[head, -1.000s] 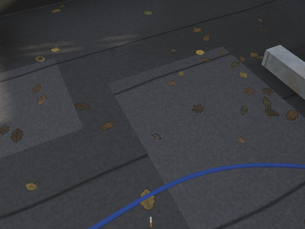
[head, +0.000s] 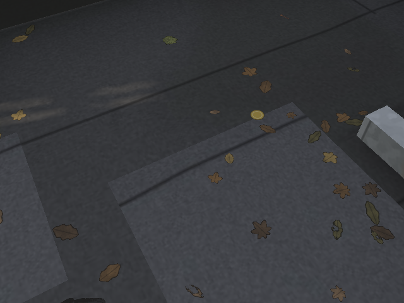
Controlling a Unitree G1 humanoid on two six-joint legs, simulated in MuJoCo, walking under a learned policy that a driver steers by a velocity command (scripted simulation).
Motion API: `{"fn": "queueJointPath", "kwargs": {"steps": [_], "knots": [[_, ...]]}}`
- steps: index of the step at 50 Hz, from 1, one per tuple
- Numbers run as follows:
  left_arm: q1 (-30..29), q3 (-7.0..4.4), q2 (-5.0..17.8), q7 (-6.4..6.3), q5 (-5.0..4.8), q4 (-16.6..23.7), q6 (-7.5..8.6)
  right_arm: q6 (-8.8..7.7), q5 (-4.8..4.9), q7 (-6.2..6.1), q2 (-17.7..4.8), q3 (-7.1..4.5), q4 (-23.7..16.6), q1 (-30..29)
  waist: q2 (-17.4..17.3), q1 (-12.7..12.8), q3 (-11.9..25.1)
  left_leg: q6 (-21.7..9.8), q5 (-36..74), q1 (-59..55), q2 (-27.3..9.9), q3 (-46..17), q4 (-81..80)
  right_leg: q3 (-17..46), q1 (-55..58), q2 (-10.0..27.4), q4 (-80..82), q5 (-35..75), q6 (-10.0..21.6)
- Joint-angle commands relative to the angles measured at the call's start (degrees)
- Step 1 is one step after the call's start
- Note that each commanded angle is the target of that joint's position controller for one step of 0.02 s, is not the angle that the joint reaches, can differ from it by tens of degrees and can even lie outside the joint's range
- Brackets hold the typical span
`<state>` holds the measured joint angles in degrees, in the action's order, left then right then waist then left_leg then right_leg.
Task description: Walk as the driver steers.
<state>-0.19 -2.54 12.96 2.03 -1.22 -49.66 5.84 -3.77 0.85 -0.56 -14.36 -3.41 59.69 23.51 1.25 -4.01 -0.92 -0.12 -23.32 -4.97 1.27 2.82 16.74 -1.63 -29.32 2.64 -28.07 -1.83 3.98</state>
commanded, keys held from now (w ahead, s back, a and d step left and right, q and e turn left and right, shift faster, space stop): w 0.14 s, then w+q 0.86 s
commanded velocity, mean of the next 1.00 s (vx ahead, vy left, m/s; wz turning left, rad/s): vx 0.50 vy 0.00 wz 0.38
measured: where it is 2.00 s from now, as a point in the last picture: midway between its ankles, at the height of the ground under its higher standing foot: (164, 231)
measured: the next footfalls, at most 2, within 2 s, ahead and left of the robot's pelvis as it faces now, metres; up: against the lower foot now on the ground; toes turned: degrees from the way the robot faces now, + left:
left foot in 0.58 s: +0.48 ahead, +0.14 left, +0.00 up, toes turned +15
right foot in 1.08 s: +0.81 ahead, +0.05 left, +0.00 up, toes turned +31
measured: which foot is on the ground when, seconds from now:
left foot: down 0.00-0.02, up 0.04-0.56, down 0.58-1.00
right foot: down 0.00-0.60, up 0.62-1.00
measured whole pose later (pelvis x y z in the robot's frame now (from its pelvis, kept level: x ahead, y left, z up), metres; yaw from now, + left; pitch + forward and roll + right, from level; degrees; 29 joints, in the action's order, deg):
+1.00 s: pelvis +0.55 +0.07 +0.01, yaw +26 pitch +3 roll +0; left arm 0.0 -3.1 15.3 0.5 -0.2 -43.6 6.4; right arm -2.9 1.4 -0.7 -15.5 -4.8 46.1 19.3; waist 2.2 -4.7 -1.0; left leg -4.4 -18.2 6.0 6.4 -9.5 22.3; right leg 4.9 -33.7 2.1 -29.2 2.0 -2.2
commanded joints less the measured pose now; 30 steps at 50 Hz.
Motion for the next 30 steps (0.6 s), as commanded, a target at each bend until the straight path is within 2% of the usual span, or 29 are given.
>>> {"fn": "queueJointPath", "kwargs": {"steps": [1,2,3,4,5,6,7,8,9,12,15,18,22,24,25,27,28,29,30], "knots": [[23.26,-5.08,15.29,-0.79,0.73,-3.2,0.58,0.08,-1.14,-0.23,-6.37,-0.37,-4.3,-1.55,0.51,12.96,15.83,-5.01,34.37,16.22,-8.55,-0.57,33.62,10.92,35.48,8.62,-1.32,-1.1,6.81],[26.26,-5.51,18.2,-0.4,1.1,-4.57,0.26,-1.31,-0.77,0.45,1.65,1.75,-4.42,5.44,15.75,8.56,22.28,-1.43,-5.71,39.16,2.73,-2.36,52.45,39.42,52.83,20.55,6.63,-12.91,15.91],[25.11,-3.9,12.57,-0.3,0.67,-4.13,0.37,-2.74,0.78,0.66,-4.34,0.55,-3.97,1.96,10.55,10.5,20.64,-2.62,-9.49,45.65,0.24,-10.24,59.72,42.8,51.88,19.23,10.57,-18.37,14.28],[19.78,-3.09,9.89,-0.51,0.5,-3.03,0.56,-3.63,1.99,0.82,-7.35,-0.26,-5.74,-3.52,8.16,9.76,12.52,-3.63,-4.63,49.39,-2.79,-9.18,60.49,33.5,44.74,17.49,11.16,-14.96,11.63],[14.94,-2.52,8.52,-0.51,0.82,-1.84,0.67,-3.89,1.76,0.43,-7.53,-0.35,-6.34,-6.61,3.01,7.97,8.3,-3.75,0.99,47.15,-5.96,-7.59,58.04,26.37,36.11,15.42,12.56,-8.25,10.25],[12.1,-2.15,7.14,-0.33,1.4,-1.48,0.79,-3.63,0.83,0.06,-7.18,-0.81,-6.52,-8.18,1.19,6.32,5.17,-3.51,4.39,44.55,-7.8,-7.11,54.46,21.69,28.87,13.53,14.19,-3.24,9.57],[11.11,-1.59,5.49,-0.18,1.91,-1.66,0.93,-2.85,0.5,0.01,-6.36,-1.05,-6.33,-7.16,1.8,4.38,4.36,-3.52,6.49,41.0,-9.28,-7.49,52.28,18.19,24.72,11.82,15.95,-0.92,8.94],[11.32,-1.52,5.09,-0.1,1.97,-2.16,1.02,-1.97,0.68,0.04,-4.73,-0.94,-5.89,-5.68,2.57,3.46,4.02,-3.38,7.38,39.1,-9.72,-7.48,50.68,15.78,22.71,11.34,17.52,-0.3,8.9],[12.14,-1.68,5.63,-0.26,1.81,-2.74,1.2,-1.21,0.81,0.0,-3.52,-0.83,-5.61,-4.99,2.58,3.04,3.27,-3.08,7.8,38.78,-10.1,-7.26,49.2,13.51,21.27,11.09,18.82,0.74,9.12],[14.58,-2.35,7.98,-1.4,2.15,-4.12,1.45,-0.02,0.68,-0.16,-3.62,-1.11,-7.24,-9.45,1.47,3.53,0.05,-1.93,14.38,44.11,-10.15,-8.47,43.19,8.22,20.64,11.13,21.53,2.8,8.88],[15.67,-2.32,8.18,-2.3,2.16,-4.52,1.21,-0.19,0.48,0.29,-3.44,-1.31,-8.7,-13.32,1.57,4.38,-1.0,-1.64,23.73,46.41,-8.55,-9.38,34.49,2.79,22.29,10.02,22.27,4.58,7.08],[16.68,-2.18,8.47,-2.86,1.84,-4.66,1.12,-0.45,0.28,1.14,-2.51,-0.83,-10.7,-18.9,1.55,6.11,-2.49,-1.81,30.32,44.36,-7.39,-5.8,25.71,-2.19,22.89,9.13,23.33,4.71,5.39],[21.07,-2.42,9.05,-3.18,1.38,-6.27,-0.03,-0.42,0.32,2.51,-1.42,-0.04,-14.07,-25.17,0.47,8.43,-4.7,-2.93,28.28,47.83,-6.65,-3.42,19.83,-5.2,32.07,11.71,20.73,8.89,4.85],[21.54,-2.72,9.73,-3.35,1.05,-6.37,-1.03,-0.43,0.43,3.39,-1.61,-0.01,-15.99,-27.06,0.77,8.36,-5.02,-3.9,23.27,48.85,-5.87,-1.55,18.47,-6.2,36.39,13.34,17.44,14.58,4.43],[20.75,-2.91,10.36,-3.52,0.91,-6.01,-1.48,-0.44,0.52,3.85,-2.05,-0.18,-16.73,-26.91,1.48,7.51,-4.52,-4.69,20.39,47.15,-4.93,-0.16,17.93,-7.08,37.37,13.74,14.94,21.28,3.89],[19.05,-3.43,12.2,-4.1,0.81,-4.88,-2.29,-0.22,0.55,4.38,-4.23,-1.3,-17.16,-23.04,4.22,4.36,-0.44,-6.72,14.59,38.58,-1.07,3.62,18.59,-8.89,38.02,13.84,6.2,41.56,2.57],[18.12,-3.56,12.79,-4.38,0.89,-4.31,-2.8,-0.08,0.69,4.4,-6.41,-2.51,-16.02,-16.65,4.81,0.74,3.28,-8.19,13.54,30.05,1.31,4.7,17.94,-9.8,36.49,13.04,-2.79,47.62,1.63],[17.19,-3.36,12.69,-4.54,0.72,-3.54,-2.93,0.06,0.81,3.79,-9.92,-4.44,-13.88,-7.29,3.25,-4.14,8.15,-10.57,17.07,15.41,2.47,2.78,14.06,-10.87,29.6,10.67,-15.78,42.98,-0.39],[18.38,-2.39,10.18,-4.33,2.13,-1.78,-2.08,0.65,0.63,2.3,-15.59,-6.06,-12.52,0.38,-6.74,-5.17,14.38,-14.76,19.16,-2.29,-9.16,-15.35,14.08,-11.09,13.36,6.74,-34.97,14.91,-2.79]]}}
Velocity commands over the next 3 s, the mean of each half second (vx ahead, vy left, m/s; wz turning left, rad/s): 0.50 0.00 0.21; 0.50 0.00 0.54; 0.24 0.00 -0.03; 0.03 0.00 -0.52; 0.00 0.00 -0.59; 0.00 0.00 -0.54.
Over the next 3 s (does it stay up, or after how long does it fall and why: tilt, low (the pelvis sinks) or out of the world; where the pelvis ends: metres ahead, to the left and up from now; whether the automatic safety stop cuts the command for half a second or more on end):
stays up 0.71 0.08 0.02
